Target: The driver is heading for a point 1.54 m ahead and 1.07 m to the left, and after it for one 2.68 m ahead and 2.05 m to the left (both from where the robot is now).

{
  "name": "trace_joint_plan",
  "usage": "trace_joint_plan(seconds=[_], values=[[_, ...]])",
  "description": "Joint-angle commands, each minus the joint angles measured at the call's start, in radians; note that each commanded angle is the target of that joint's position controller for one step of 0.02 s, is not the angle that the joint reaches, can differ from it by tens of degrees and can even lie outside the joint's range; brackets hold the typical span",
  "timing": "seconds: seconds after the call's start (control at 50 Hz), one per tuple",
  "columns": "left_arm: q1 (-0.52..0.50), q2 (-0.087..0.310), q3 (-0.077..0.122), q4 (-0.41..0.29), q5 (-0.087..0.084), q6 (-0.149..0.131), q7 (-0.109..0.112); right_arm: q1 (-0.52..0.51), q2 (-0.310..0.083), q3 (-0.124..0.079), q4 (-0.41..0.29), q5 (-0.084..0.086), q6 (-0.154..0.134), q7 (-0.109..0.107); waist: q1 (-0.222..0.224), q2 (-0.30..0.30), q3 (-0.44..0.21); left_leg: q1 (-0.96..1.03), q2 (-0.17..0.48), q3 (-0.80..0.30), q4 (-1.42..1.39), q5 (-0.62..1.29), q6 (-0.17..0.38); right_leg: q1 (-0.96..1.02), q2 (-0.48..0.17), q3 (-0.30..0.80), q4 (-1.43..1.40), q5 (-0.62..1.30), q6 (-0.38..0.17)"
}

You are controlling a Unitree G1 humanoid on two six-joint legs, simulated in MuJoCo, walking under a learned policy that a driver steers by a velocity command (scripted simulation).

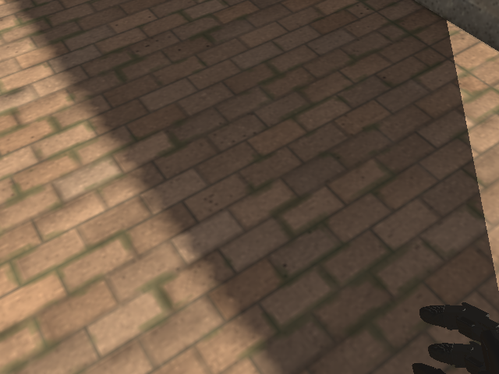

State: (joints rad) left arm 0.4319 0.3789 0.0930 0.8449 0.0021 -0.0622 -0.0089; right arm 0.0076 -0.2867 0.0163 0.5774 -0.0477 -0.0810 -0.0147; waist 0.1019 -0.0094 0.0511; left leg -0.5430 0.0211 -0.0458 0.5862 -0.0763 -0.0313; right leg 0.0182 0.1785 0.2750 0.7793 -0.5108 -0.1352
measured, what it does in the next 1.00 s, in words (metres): walks ahead, turning left: right foot, then left foot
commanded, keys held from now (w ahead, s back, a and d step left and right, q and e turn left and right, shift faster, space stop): q+shift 1.00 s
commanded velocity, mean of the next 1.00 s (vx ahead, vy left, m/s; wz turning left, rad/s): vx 0.20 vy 0.00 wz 0.60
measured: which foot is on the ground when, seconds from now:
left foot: down 0.00-0.34, up 0.36-0.72, down 0.74-1.00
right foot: up 0.00-0.32, down 0.34-0.74, up 0.76-1.00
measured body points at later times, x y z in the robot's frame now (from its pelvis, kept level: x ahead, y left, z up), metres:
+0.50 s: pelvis +0.27 +0.02 +0.03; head +0.32 +0.01 +0.47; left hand +0.46 +0.29 -0.05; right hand +0.41 -0.27 -0.09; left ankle +0.19 +0.14 -0.61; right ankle +0.38 -0.08 -0.71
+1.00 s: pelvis +0.31 +0.08 +0.03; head +0.34 +0.13 +0.48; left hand +0.27 +0.41 -0.07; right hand +0.63 -0.04 -0.03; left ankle +0.29 +0.17 -0.71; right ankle +0.45 -0.03 -0.65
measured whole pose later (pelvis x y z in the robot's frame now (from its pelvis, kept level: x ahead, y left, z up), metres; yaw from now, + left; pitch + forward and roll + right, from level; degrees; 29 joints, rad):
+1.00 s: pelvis +0.31 +0.08 +0.03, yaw +41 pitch +3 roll -3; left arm 0.05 0.32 0.09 0.73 0.00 -0.01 0.02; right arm 0.19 -0.34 -0.08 0.54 0.01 0.05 -0.04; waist -0.01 0.00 0.06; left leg -0.36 -0.07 -0.16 0.50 -0.18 0.05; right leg -0.55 0.04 0.10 0.90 -0.33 0.07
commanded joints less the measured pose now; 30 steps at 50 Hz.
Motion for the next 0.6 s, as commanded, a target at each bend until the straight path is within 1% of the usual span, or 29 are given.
trace_joint_plan(seconds=[0.02, 0.04, 0.06, 0.08, 0.1, 0.12, 0.14, 0.16, 0.18, 0.2, 0.22, 0.24, 0.28, 0.3, 0.32, 0.34, 0.36, 0.38, 0.4, 0.42, 0.44, 0.46, 0.48, 0.5, 0.52, 0.54, 0.56, 0.6], values=[[0.037, 0.007, -0.035, -0.118, 0.006, -0.025, 0.011, 0.418, -0.279, -0.117, 0.069, -0.019, 0.000, -0.008, -0.164, 0.331, -0.387, 0.899, 0.406, -0.841, -0.258, -0.198, 0.242, -0.695, -0.030, -0.106, 0.661, 0.040, 0.039], [-0.036, 0.031, -0.030, -0.095, 0.020, -0.015, 0.011, 0.336, -0.170, -0.094, 0.065, -0.004, -0.004, 0.005, -0.156, 0.185, -0.254, 0.756, 0.353, -0.636, -0.237, -0.034, 0.252, -0.685, -0.087, -0.123, 0.637, 0.130, 0.051], [-0.107, 0.030, -0.033, -0.103, 0.033, -0.010, 0.004, 0.317, -0.114, -0.081, 0.089, 0.003, -0.005, 0.017, -0.154, 0.075, -0.171, 0.632, 0.301, -0.483, -0.216, 0.234, 0.258, -0.659, -0.100, -0.143, 0.601, 0.149, 0.067], [-0.176, 0.015, -0.036, -0.126, 0.039, -0.007, -0.003, 0.348, -0.096, -0.072, 0.123, 0.008, -0.011, 0.021, -0.159, 0.060, -0.137, 0.590, 0.262, -0.380, -0.207, 0.435, 0.249, -0.669, -0.107, -0.135, 0.551, 0.123, 0.076], [-0.242, 0.000, -0.045, -0.182, -0.023, -0.020, 0.001, 0.319, -0.107, -0.079, 0.120, 0.071, -0.038, 0.026, -0.149, 0.145, -0.095, 0.572, 0.204, -0.314, -0.236, 0.547, 0.248, -0.680, -0.169, -0.151, 0.519, 0.073, 0.095], [-0.266, 0.000, -0.052, -0.198, -0.021, -0.025, 0.001, 0.314, -0.091, -0.072, 0.142, 0.081, -0.050, 0.029, -0.124, 0.141, -0.097, 0.560, 0.194, -0.303, -0.249, 0.585, 0.247, -0.688, -0.185, -0.162, 0.441, 0.081, 0.103], [-0.284, -0.015, -0.062, -0.213, -0.006, -0.029, -0.001, 0.306, -0.086, -0.071, 0.148, 0.082, -0.052, 0.028, -0.104, 0.099, -0.091, 0.537, 0.188, -0.297, -0.261, 0.614, 0.254, -0.683, -0.198, -0.171, 0.324, 0.092, 0.118], [-0.307, -0.029, -0.072, -0.227, 0.004, -0.033, -0.005, 0.287, -0.105, -0.076, 0.148, 0.083, -0.046, 0.021, -0.090, 0.069, -0.080, 0.474, 0.183, -0.280, -0.273, 0.636, 0.260, -0.643, -0.197, -0.187, 0.185, 0.112, 0.137], [-0.339, -0.042, -0.082, -0.240, 0.008, -0.041, -0.010, 0.268, -0.159, -0.093, 0.142, 0.083, -0.036, 0.010, -0.089, 0.057, -0.079, 0.397, 0.164, -0.253, -0.290, 0.649, 0.263, -0.562, -0.176, -0.214, 0.054, 0.171, 0.155], [-0.352, -0.049, -0.091, -0.242, 0.005, -0.046, -0.016, 0.245, -0.221, -0.114, 0.132, 0.082, -0.024, 0.001, -0.084, 0.078, -0.091, 0.316, 0.134, -0.215, -0.306, 0.619, 0.248, -0.444, -0.145, -0.239, -0.061, 0.280, 0.160], [-0.368, -0.032, -0.087, -0.241, 0.002, -0.044, -0.019, 0.250, -0.259, -0.129, 0.126, 0.081, -0.017, -0.005, -0.084, 0.102, -0.107, 0.278, 0.115, -0.207, -0.315, 0.542, 0.227, -0.355, -0.117, -0.240, -0.133, 0.391, 0.162], [-0.380, -0.005, -0.078, -0.242, 0.002, -0.038, -0.019, 0.265, -0.269, -0.136, 0.125, 0.085, -0.013, -0.008, -0.082, 0.105, -0.117, 0.263, 0.105, -0.217, -0.309, 0.447, 0.201, -0.292, -0.106, -0.221, -0.186, 0.492, 0.158], [-0.395, 0.033, -0.060, -0.245, 0.008, -0.024, -0.008, 0.284, -0.241, -0.135, 0.124, 0.089, -0.007, -0.013, -0.069, 0.095, -0.107, 0.242, 0.085, -0.239, -0.258, 0.318, 0.145, -0.209, -0.118, -0.178, -0.264, 0.606, 0.137], [-0.381, 0.041, -0.052, -0.241, 0.016, -0.021, 0.000, 0.278, -0.222, -0.133, 0.118, 0.091, -0.002, -0.016, -0.052, 0.091, -0.109, 0.234, 0.065, -0.240, -0.202, 0.289, 0.116, -0.162, -0.132, -0.167, -0.303, 0.649, 0.123], [-0.352, 0.051, -0.044, -0.235, 0.027, -0.020, 0.009, 0.277, -0.197, -0.130, 0.109, 0.090, 0.002, -0.016, -0.035, 0.081, -0.127, 0.214, 0.024, -0.234, -0.113, 0.265, 0.085, -0.094, -0.157, -0.164, -0.331, 0.687, 0.106], [-0.288, 0.082, -0.033, -0.230, 0.040, -0.019, 0.022, 0.282, -0.151, -0.118, 0.090, 0.081, 0.007, -0.013, -0.013, 0.024, -0.184, 0.143, -0.038, -0.207, 0.060, 0.102, 0.048, 0.034, -0.250, -0.114, -0.329, 0.865, 0.068], [-0.219, 0.117, -0.032, -0.233, 0.058, -0.004, 0.037, 0.368, -0.066, -0.090, 0.079, 0.066, 0.014, -0.011, -0.029, -0.187, -0.306, -0.008, -0.118, -0.115, 0.372, -0.537, -0.001, 0.212, -0.524, 0.084, -0.266, 1.307, -0.039], [-0.235, 0.068, -0.042, -0.243, 0.059, 0.020, 0.025, 0.567, -0.088, -0.087, 0.098, 0.086, 0.029, -0.009, -0.100, -0.285, -0.471, -0.041, -0.079, -0.114, 0.575, -0.687, -0.017, 0.255, -0.677, 0.244, -0.250, 1.337, -0.156], [-0.297, 0.050, -0.036, -0.252, 0.026, 0.038, 0.020, 0.565, -0.150, -0.104, 0.109, 0.092, 0.054, -0.012, -0.113, -0.225, -0.419, -0.097, -0.026, -0.074, 0.692, -0.615, -0.049, 0.192, -0.648, 0.234, -0.300, 1.089, -0.184], [-0.339, 0.006, -0.042, -0.256, 0.005, 0.046, 0.020, 0.486, -0.175, -0.117, 0.104, 0.091, 0.075, -0.021, -0.103, -0.150, -0.311, -0.155, 0.007, -0.035, 0.719, -0.544, -0.068, 0.101, -0.572, 0.141, -0.348, 0.864, -0.154], [-0.387, -0.014, -0.046, -0.256, 0.003, 0.049, 0.021, 0.445, -0.183, -0.127, 0.101, 0.088, 0.096, -0.033, -0.114, -0.102, -0.238, -0.155, 0.032, -0.026, 0.724, -0.488, -0.084, 0.002, -0.521, 0.068, -0.387, 0.747, -0.125], [-0.431, -0.015, -0.045, -0.254, 0.011, 0.050, 0.022, 0.429, -0.178, -0.131, 0.089, 0.084, 0.115, -0.041, -0.137, -0.104, -0.184, -0.120, 0.050, -0.023, 0.720, -0.457, -0.096, -0.107, -0.493, 0.005, -0.420, 0.716, -0.113], [-0.453, -0.001, -0.036, -0.247, 0.020, 0.049, 0.025, 0.416, -0.158, -0.129, 0.073, 0.078, 0.126, -0.043, -0.151, -0.118, -0.153, -0.077, 0.058, -0.005, 0.700, -0.417, -0.100, -0.192, -0.473, -0.062, -0.452, 0.699, -0.104], [-0.456, 0.005, -0.029, -0.238, 0.025, 0.044, 0.030, 0.397, -0.129, -0.124, 0.054, 0.075, 0.131, -0.042, -0.154, -0.125, -0.144, -0.052, 0.067, 0.008, 0.658, -0.384, -0.098, -0.226, -0.466, -0.113, -0.475, 0.692, -0.104], [-0.451, 0.006, -0.023, -0.227, 0.026, 0.040, 0.035, 0.373, -0.107, -0.119, 0.037, 0.073, 0.131, -0.040, -0.149, -0.118, -0.147, -0.040, 0.074, 0.016, 0.609, -0.357, -0.094, -0.228, -0.467, -0.148, -0.485, 0.702, -0.109], [-0.446, 0.011, -0.017, -0.217, 0.024, 0.037, 0.041, 0.349, -0.093, -0.115, 0.023, 0.070, 0.129, -0.035, -0.144, -0.107, -0.158, -0.026, 0.084, 0.020, 0.553, -0.326, -0.087, -0.219, -0.473, -0.176, -0.486, 0.710, -0.113], [-0.448, 0.016, -0.012, -0.211, 0.020, 0.037, 0.045, 0.328, -0.082, -0.110, 0.011, 0.069, 0.128, -0.027, -0.141, -0.099, -0.170, 0.000, 0.094, 0.022, 0.489, -0.289, -0.076, -0.212, -0.477, -0.206, -0.485, 0.709, -0.113], [-0.460, 0.033, -0.002, -0.204, 0.013, 0.041, 0.049, 0.295, -0.078, -0.105, -0.007, 0.069, 0.127, -0.007, -0.140, -0.108, -0.181, 0.078, 0.096, 0.039, 0.365, -0.216, -0.050, -0.224, -0.487, -0.265, -0.485, 0.692, -0.099]])
Keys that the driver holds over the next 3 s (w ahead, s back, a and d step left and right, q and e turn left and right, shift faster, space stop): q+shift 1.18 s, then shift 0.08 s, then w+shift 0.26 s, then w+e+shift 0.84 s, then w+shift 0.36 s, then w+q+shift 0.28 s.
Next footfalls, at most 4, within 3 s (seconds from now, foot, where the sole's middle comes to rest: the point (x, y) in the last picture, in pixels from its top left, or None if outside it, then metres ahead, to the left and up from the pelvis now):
0.34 right None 0.42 -0.07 -0.74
0.74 left None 0.32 0.19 -0.74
1.18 right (263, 353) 0.48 0.05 -0.74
1.58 left None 0.26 0.21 -0.74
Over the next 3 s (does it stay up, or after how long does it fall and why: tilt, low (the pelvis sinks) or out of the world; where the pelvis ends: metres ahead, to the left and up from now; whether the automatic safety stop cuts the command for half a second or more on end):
stays up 1.31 0.75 0.02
